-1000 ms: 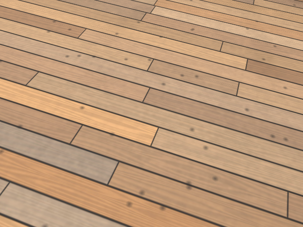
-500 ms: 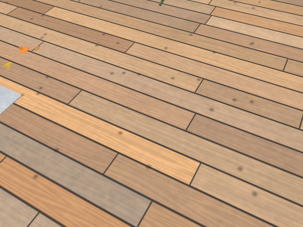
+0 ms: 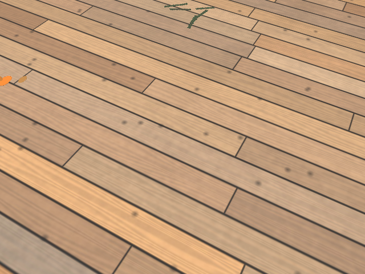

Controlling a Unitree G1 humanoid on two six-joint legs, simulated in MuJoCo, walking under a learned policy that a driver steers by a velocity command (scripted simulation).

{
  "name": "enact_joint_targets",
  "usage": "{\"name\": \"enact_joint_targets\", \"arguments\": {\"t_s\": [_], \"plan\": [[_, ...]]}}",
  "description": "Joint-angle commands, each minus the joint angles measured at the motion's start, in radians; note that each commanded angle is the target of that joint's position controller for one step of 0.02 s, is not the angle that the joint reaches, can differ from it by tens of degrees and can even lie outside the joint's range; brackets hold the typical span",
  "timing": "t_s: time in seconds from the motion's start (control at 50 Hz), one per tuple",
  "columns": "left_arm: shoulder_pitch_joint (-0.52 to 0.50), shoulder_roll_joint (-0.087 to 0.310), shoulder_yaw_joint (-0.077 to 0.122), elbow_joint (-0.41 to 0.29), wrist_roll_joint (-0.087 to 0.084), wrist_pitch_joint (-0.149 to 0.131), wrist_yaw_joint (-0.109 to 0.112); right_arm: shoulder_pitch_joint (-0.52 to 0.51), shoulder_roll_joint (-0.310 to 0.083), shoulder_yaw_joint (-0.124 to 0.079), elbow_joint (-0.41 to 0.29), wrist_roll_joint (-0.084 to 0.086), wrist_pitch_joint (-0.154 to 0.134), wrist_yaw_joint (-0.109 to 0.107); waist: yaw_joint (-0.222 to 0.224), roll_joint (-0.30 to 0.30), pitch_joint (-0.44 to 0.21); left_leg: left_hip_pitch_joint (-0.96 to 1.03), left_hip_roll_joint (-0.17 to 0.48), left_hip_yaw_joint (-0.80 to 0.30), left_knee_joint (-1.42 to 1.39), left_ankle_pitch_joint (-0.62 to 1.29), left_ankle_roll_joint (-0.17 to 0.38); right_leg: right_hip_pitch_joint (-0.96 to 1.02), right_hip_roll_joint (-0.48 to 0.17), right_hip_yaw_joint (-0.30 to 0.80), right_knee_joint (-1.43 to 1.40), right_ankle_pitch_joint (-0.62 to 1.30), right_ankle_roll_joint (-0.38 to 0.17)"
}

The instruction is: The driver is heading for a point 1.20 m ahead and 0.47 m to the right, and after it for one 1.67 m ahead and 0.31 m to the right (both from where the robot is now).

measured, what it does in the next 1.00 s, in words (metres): walks ahead, turning right: right foot, then left foot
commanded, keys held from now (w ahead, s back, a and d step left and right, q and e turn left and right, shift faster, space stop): w+e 1.00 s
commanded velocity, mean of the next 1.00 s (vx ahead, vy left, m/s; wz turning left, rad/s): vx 0.50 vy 0.00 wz -0.48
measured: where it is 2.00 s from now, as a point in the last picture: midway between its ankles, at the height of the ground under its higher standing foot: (280, 179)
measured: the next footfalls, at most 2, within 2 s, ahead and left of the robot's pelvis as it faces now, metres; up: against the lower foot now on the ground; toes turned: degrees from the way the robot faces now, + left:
right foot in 0.34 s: +0.33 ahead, -0.11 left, +0.00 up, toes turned -14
left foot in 0.88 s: +0.68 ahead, -0.06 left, +0.00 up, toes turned -30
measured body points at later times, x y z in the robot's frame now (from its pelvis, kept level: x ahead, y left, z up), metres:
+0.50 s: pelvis +0.27 -0.06 -0.01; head +0.30 -0.07 +0.44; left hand +0.42 +0.18 -0.14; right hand +0.29 -0.33 -0.14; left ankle +0.24 +0.09 -0.65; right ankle +0.29 -0.11 -0.75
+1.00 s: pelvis +0.55 -0.10 -0.01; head +0.58 -0.10 +0.44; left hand +0.73 +0.13 -0.14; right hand +0.56 -0.40 -0.11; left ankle +0.65 -0.04 -0.75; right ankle +0.40 -0.14 -0.66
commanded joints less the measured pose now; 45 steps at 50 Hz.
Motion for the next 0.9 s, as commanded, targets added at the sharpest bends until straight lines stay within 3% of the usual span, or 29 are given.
{"name": "enact_joint_targets", "arguments": {"t_s": [0.02,0.14,0.22,0.28,0.32,0.34,0.36,0.38,0.4,0.42,0.44,0.46,0.5,0.56,0.66,0.76,0.8,0.84,0.86,0.88,0.9], "plan": [[0.023,0.043,0.011,-0.033,0.001,0.014,-0.011,0.037,-0.11,-0.024,-0.02,0.003,-0.029,-0.005,0.013,0.084,0.012,0.039,0.279,-0.187,-0.226,0.182,0.096,-0.116,-0.031,0.029,-0.025,0.101,0.018],[-0.167,0.021,-0.003,-0.093,-0.004,0.006,-0.017,0.091,-0.093,-0.014,0.017,0.002,-0.031,-0.012,-0.026,0.081,0.053,0.096,0.252,-0.029,-0.232,0.317,0.045,-0.157,-0.008,-0.025,-0.28,0.3,0.019],[-0.277,0.013,-0.015,-0.141,0.0,0.001,-0.023,0.162,-0.099,-0.011,0.058,-0.003,-0.023,-0.028,-0.06,0.081,0.071,0.224,0.285,0.029,-0.179,0.475,0.032,-0.153,0.013,-0.105,-0.422,0.276,-0.019],[-0.229,0.029,-0.007,-0.14,0.004,-0.001,-0.019,0.145,-0.129,-0.016,0.065,-0.008,-0.013,-0.041,-0.02,0.112,0.024,0.307,0.305,0.075,-0.021,0.853,0.015,-0.051,0.08,-0.161,-0.466,0.144,-0.077],[-0.064,0.063,0.012,-0.093,0.009,-0.005,-0.011,0.124,-0.156,-0.025,0.058,-0.014,0.002,-0.045,0.051,0.13,-0.073,0.305,0.312,0.101,0.245,1.016,0.011,0.128,0.145,-0.177,-0.499,0.058,-0.128],[0.088,0.097,0.032,-0.047,0.018,-0.012,-0.005,0.108,-0.165,-0.027,0.046,-0.01,0.008,-0.044,0.123,0.106,-0.152,0.193,0.295,0.117,0.466,0.876,-0.005,0.34,0.145,-0.13,-0.574,0.083,-0.167],[0.224,0.193,0.065,-0.023,0.026,-0.01,0.011,0.105,-0.131,-0.019,0.006,-0.008,0.002,-0.038,0.168,-0.007,-0.256,-0.034,0.245,0.13,0.791,0.458,-0.029,0.582,-0.069,0.148,-0.595,0.02,-0.236],[0.161,0.271,0.086,-0.046,0.006,0.003,0.014,0.122,-0.066,-0.013,-0.057,0.01,-0.009,-0.016,0.086,-0.233,-0.321,-0.465,-0.006,0.027,1.132,-0.365,-0.081,0.82,-0.31,0.738,-0.742,0.084,-0.416],[0.139,0.239,0.085,-0.04,-0.026,0.013,0.014,0.019,-0.133,-0.023,-0.071,-0.009,-0.019,-0.012,0.109,-0.039,-0.246,-0.584,0.07,-0.141,1.141,-0.286,-0.067,0.779,-0.275,0.656,-0.779,0.089,-0.391],[0.084,0.193,0.074,-0.043,-0.027,0.013,0.02,-0.032,-0.121,-0.019,-0.095,0.003,-0.033,-0.007,0.083,0.001,-0.129,-0.594,0.116,-0.14,1.072,-0.191,-0.065,0.65,-0.252,0.523,-0.799,0.15,-0.355],[0.049,0.139,0.062,-0.04,-0.022,0.01,0.021,-0.027,-0.116,-0.02,-0.089,0.004,-0.037,-0.009,0.034,0.077,-0.046,-0.536,0.148,-0.132,0.972,-0.15,-0.071,0.512,-0.206,0.432,-0.823,0.267,-0.306],[0.021,0.118,0.055,-0.041,-0.025,0.003,0.025,-0.032,-0.107,-0.02,-0.092,-0.011,-0.022,-0.01,0.002,0.086,-0.019,-0.477,0.169,-0.136,0.904,-0.147,-0.086,0.423,-0.154,0.359,-0.833,0.346,-0.275],[0.014,0.108,0.049,-0.042,-0.029,-0.015,0.026,-0.003,-0.084,-0.015,-0.094,-0.033,0.018,-0.004,-0.03,0.053,-0.038,-0.397,0.173,-0.124,0.828,-0.143,-0.115,0.351,-0.098,0.28,-0.848,0.437,-0.255],[0.06,0.149,0.059,-0.033,-0.031,-0.028,0.024,-0.074,-0.071,-0.013,-0.133,-0.034,0.043,0.003,-0.023,0.024,-0.024,-0.429,0.172,-0.092,0.708,-0.068,-0.149,0.314,-0.054,0.243,-0.871,0.452,-0.24],[0.161,0.152,0.062,-0.023,-0.03,-0.019,0.026,-0.275,-0.074,-0.007,-0.208,-0.024,0.043,0.011,0.056,-0.02,-0.006,-0.499,0.149,-0.086,0.469,0.124,-0.163,0.389,-0.024,0.263,-0.852,0.448,-0.179],[0.224,0.162,0.064,-0.023,-0.014,-0.013,0.037,-0.403,-0.086,0.004,-0.267,-0.013,0.028,0.015,0.1,-0.037,-0.004,-0.496,0.102,-0.093,0.314,0.131,-0.14,0.507,-0.053,0.326,-0.778,0.539,-0.17],[0.195,0.178,0.068,-0.037,-0.01,-0.014,0.046,-0.37,-0.108,0.0,-0.271,-0.01,0.019,0.014,0.069,-0.048,-0.007,-0.399,0.087,-0.113,0.238,0.092,-0.118,0.505,-0.068,0.358,-0.738,0.566,-0.146],[0.128,0.2,0.073,-0.058,-0.008,-0.02,0.043,-0.202,-0.149,-0.017,-0.224,-0.006,0.007,0.001,-0.013,-0.049,-0.067,-0.134,0.04,-0.099,0.174,0.017,-0.084,0.432,-0.039,0.354,-0.608,0.7,-0.104],[0.111,0.195,0.07,-0.061,-0.018,-0.028,0.032,-0.065,-0.18,-0.03,-0.191,-0.013,-0.006,-0.012,-0.086,0.005,-0.142,0.067,0.072,-0.12,0.111,0.041,-0.055,0.368,0.022,0.307,-0.423,0.676,-0.08],[0.122,0.12,0.049,-0.093,-0.03,-0.039,0.023,0.095,-0.253,-0.047,-0.187,-0.035,-0.012,-0.031,-0.136,0.111,-0.297,0.303,0.303,-0.346,0.084,-0.171,-0.006,0.246,0.082,0.233,-0.152,0.401,-0.058],[0.255,0.04,0.034,-0.118,-0.055,-0.033,0.025,0.073,-0.329,-0.065,-0.195,-0.046,0.003,-0.034,-0.049,0.339,-0.382,0.489,0.547,-0.803,-0.026,-0.214,0.115,-0.054,0.233,0.119,0.092,-0.301,-0.028]]}}
Over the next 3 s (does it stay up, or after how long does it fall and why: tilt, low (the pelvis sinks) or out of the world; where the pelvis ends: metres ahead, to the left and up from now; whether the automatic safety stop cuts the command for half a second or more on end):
stays up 1.11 -0.52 0.00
